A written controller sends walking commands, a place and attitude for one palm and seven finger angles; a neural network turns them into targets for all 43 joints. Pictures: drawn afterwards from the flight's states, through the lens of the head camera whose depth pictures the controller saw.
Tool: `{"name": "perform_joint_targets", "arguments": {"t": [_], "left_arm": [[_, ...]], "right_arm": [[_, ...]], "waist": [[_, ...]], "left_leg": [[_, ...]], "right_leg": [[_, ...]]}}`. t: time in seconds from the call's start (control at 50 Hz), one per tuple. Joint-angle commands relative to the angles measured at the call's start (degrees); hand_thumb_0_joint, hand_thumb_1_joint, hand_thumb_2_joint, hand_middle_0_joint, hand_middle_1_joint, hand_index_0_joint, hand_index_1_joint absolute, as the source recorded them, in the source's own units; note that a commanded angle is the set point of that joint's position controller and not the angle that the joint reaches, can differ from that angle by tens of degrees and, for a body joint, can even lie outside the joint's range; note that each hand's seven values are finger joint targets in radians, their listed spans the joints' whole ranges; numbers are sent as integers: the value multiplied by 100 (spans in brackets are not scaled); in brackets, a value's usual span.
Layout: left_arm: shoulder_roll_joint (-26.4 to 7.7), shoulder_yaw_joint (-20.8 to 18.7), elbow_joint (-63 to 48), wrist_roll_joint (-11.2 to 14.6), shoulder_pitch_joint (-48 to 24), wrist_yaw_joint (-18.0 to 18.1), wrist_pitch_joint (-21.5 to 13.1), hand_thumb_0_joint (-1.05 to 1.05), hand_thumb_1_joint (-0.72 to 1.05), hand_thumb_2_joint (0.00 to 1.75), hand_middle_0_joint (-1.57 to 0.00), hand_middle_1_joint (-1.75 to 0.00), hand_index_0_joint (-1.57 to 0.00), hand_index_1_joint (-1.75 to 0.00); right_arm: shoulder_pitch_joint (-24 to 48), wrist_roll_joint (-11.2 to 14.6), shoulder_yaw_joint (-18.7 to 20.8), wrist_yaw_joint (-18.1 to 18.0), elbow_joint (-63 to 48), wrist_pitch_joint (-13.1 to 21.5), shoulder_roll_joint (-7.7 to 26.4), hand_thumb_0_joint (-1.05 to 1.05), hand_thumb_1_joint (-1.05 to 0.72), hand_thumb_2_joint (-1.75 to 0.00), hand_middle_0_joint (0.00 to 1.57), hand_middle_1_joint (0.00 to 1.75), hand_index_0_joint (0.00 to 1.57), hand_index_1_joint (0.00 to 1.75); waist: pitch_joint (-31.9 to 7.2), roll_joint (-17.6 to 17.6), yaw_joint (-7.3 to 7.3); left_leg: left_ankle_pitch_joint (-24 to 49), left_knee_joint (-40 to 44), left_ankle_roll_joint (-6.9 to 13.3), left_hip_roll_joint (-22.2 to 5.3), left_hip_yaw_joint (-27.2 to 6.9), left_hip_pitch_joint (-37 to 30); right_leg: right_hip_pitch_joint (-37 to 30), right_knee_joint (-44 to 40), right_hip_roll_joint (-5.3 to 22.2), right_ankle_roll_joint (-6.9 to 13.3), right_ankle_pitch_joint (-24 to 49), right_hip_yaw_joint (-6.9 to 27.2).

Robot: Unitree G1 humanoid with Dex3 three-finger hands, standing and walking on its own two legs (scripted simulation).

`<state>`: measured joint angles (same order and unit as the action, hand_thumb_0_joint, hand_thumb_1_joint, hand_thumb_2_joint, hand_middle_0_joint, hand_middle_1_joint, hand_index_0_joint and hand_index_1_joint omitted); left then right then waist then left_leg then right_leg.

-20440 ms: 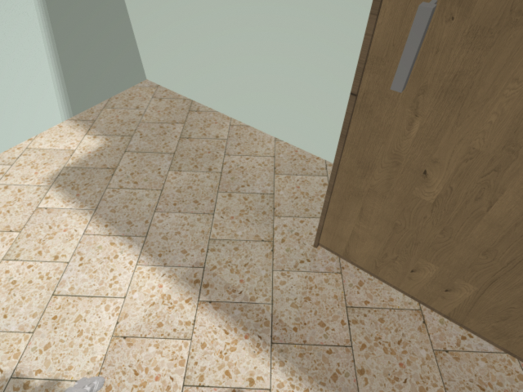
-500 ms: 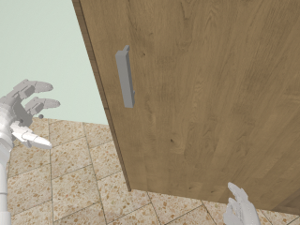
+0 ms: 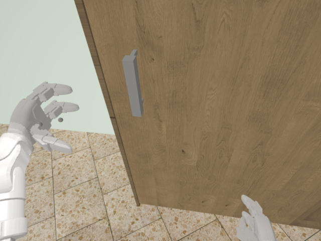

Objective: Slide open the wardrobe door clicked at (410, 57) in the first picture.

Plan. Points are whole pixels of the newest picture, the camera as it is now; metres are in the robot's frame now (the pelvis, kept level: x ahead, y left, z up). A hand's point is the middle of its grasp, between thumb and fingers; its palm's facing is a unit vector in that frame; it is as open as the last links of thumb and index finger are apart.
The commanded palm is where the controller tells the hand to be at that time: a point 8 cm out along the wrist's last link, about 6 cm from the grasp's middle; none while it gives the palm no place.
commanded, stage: move the hooked fingers beside the handle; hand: left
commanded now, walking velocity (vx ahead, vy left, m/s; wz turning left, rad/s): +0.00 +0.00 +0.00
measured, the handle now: (136, 84) +0.46 +0.11 +0.18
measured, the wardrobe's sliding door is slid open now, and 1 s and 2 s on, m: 0.00 0.00 0.00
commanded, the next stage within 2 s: none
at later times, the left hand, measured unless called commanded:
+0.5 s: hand (78, 110) +0.34 +0.23 +0.19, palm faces +0.00 -1.00 -0.05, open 14.0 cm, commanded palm +0.32 +0.28 +0.19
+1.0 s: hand (94, 98) +0.39 +0.21 +0.19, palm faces -0.03 -1.00 -0.03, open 14.0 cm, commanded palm +0.36 +0.25 +0.19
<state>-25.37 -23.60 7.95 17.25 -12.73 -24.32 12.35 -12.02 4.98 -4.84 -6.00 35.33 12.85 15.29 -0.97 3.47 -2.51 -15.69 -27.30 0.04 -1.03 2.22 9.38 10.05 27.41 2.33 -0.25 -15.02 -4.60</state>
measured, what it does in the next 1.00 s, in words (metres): stands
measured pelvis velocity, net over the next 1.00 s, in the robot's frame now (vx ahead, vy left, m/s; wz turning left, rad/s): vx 0.00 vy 0.00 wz -0.02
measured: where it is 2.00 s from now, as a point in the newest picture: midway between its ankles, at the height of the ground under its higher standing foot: outside the picture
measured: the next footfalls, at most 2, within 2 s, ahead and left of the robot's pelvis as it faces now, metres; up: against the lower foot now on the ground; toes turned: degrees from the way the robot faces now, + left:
none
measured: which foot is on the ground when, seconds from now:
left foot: down 0.00-1.00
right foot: down 0.00-1.00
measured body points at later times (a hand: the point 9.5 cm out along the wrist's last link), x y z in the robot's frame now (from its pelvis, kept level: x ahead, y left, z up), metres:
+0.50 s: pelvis +0.00 -0.01 +0.00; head -0.02 -0.03 +0.45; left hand +0.34 +0.28 +0.19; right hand +0.17 -0.24 -0.08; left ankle -0.01 +0.12 -0.74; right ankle +0.00 -0.12 -0.74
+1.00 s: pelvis +0.00 +0.00 +0.00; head +0.00 -0.02 +0.45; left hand +0.38 +0.26 +0.19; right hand +0.14 -0.26 -0.10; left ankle -0.01 +0.12 -0.74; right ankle +0.00 -0.12 -0.74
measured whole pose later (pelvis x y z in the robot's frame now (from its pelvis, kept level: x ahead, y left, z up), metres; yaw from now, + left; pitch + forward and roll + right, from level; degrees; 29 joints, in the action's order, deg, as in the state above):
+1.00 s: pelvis +0.00 +0.00 +0.00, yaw -1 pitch +0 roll +0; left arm -23.4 -19.0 26.7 13.7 -28.7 -18.4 7.6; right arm -15.9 5.1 -2.9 -6.0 37.1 8.9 16.1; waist -1.4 2.6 0.7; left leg -15.8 -27.3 0.0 -1.5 3.3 11.8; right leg 13.1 27.5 1.8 -0.1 -14.7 -3.4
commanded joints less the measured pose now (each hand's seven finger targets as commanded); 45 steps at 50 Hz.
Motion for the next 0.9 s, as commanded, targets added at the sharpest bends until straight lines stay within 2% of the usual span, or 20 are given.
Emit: {"name": "perform_joint_targets", "arguments": {"t": [0.0,0.04,0.1,0.12,0.14,0.2,0.26,0.3,0.36,0.44,0.46,0.48,0.54,0.56,0.62,0.66,0.68,0.74,0.84,0.88], "left_arm": [[-1515,-540,-1156,129,-1890,100,-383,0,-50,30,-30,-120,-30,-120],[-1535,-534,-915,133,-1867,120,-356,0,-50,30,-30,-120,-30,-120],[-1666,-654,-870,96,-1880,118,-335,0,-50,30,-30,-120,-30,-120],[-1472,-428,-945,89,-2117,116,-354,0,-50,30,-30,-120,-30,-120],[-1517,-424,-921,93,-2212,133,-384,0,-50,30,-30,-120,-30,-120],[-1461,-338,-963,73,-2502,174,-486,0,-50,30,-30,-120,-30,-120],[-1445,-300,-775,47,-2584,220,-548,0,-50,30,-30,-120,-30,-120],[-1331,-187,-682,20,-2682,250,-544,0,-50,30,-30,-120,-30,-120],[-1418,-235,-243,-16,-2686,305,-477,0,-50,30,-30,-120,-30,-120],[-1592,-275,10,-66,-3020,342,-512,0,-50,30,-30,-120,-30,-120],[-1698,-375,-75,-77,-3170,355,-574,0,-50,30,-30,-120,-30,-120],[-1532,-205,-135,-84,-3271,342,-613,0,-50,30,-30,-120,-30,-120],[-1621,-207,303,-107,-3437,343,-684,0,-50,30,-30,-120,-30,-120],[-1464,-44,394,-111,-3620,319,-691,0,-50,30,-30,-120,-30,-120],[-1435,22,357,-152,-3853,349,-763,0,-50,30,-30,-120,-30,-120],[-1519,-95,366,-143,-3684,369,-774,0,-50,30,-30,-120,-30,-120],[-1330,63,449,-132,-3747,367,-764,0,-50,30,-30,-120,-30,-120],[-1525,-146,739,-156,-3452,441,-726,0,-50,30,-30,-120,-30,-120],[-1564,-68,602,-236,-3941,543,-822,0,-50,30,-30,-120,-30,-120],[-1305,114,346,-235,-4186,571,-909,0,-50,30,-30,-120,-30,-120]], "right_arm": [[745,2,276,-48,-961,284,626,0,-90,-90,20,30,20,30],[699,-8,289,-45,-919,269,646,0,-90,-90,20,30,20,30],[696,7,319,-63,-953,222,670,0,-90,-90,20,30,20,30],[727,16,302,-67,-962,221,643,0,-90,-90,20,30,20,30],[706,16,312,-63,-929,212,642,0,-90,-90,20,30,20,30],[675,7,319,-101,-913,231,643,0,-90,-90,20,30,20,30],[644,1,319,-107,-863,222,665,0,-90,-90,20,30,20,30],[634,7,321,-115,-852,219,656,0,-90,-90,20,30,20,30],[585,11,332,-107,-808,155,705,0,-90,-90,20,30,20,30],[532,11,345,-108,-788,83,731,0,-90,-90,20,30,20,30],[540,11,361,-110,-816,76,736,0,-90,-90,20,30,20,30],[578,10,337,-108,-855,80,697,0,-90,-90,20,30,20,30],[430,11,356,-120,-751,44,746,0,-90,-90,20,30,20,30],[421,19,358,-131,-756,40,744,0,-90,-90,20,30,20,30],[356,18,386,-132,-752,40,752,0,-90,-90,20,30,20,30],[335,11,400,-94,-775,27,755,0,-90,-90,20,30,20,30],[331,9,384,-86,-783,21,745,0,-90,-90,20,30,20,30],[265,7,416,-55,-747,-33,791,0,-90,-90,20,30,20,30],[181,7,442,-54,-751,-107,794,0,-90,-90,20,30,20,30],[186,-7,439,-56,-783,-83,733,0,-90,-90,20,30,20,30]], "waist": [[-1127,106,-10],[-972,-196,-2],[-1154,-37,-14],[-1130,62,53],[-1053,-119,72],[-1224,114,104],[-1212,-93,110],[-1213,44,118],[-1103,-276,123],[-1115,-280,159],[-1296,-238,158],[-1319,14,162],[-1215,-261,234],[-1228,-227,292],[-1461,72,292],[-1558,-85,223],[-1541,-147,250],[-1398,-277,172],[-1495,-221,260],[-1708,0,296]], "left_leg": [[1453,307,119,70,-280,-453],[1360,279,149,60,-278,-381],[1375,250,156,84,-228,-370],[1296,259,147,82,-221,-409],[1300,231,162,62,-229,-400],[1299,245,156,71,-258,-516],[1276,257,168,67,-252,-444],[1248,274,156,66,-263,-466],[1081,288,179,63,-241,-288],[1059,251,185,51,-223,-222],[1133,244,187,59,-215,-263],[1156,247,181,68,-211,-320],[1092,225,195,34,-210,-261],[1021,229,203,48,-192,-257],[1240,199,189,57,-203,-396],[1376,183,188,38,-195,-366],[1337,190,188,53,-199,-328],[1325,202,188,22,-165,-182],[1367,219,190,-2,-163,-251],[1662,192,195,16,-173,-470]], "right_leg": [[-101,-279,-158,129,1504,21],[-51,-347,-165,119,1460,56],[-96,-293,-137,112,1502,78],[-7,-310,-132,106,1419,75],[-6,-348,-143,104,1436,104],[6,-304,-140,120,1386,91],[-31,-326,-134,110,1392,107],[20,-302,-127,121,1345,93],[38,-360,-120,100,1212,135],[25,-381,-102,101,1193,186],[-78,-343,-99,102,1286,196],[-46,-322,-93,121,1311,197],[35,-372,-114,106,1244,206],[88,-372,-107,96,1207,224],[29,-299,-102,137,1416,209],[-93,-273,-104,134,1583,207],[-77,-264,-106,130,1579,205],[-89,-280,-99,127,1558,214],[-66,-281,-119,130,1538,209],[-137,-226,-138,155,1825,201]]}}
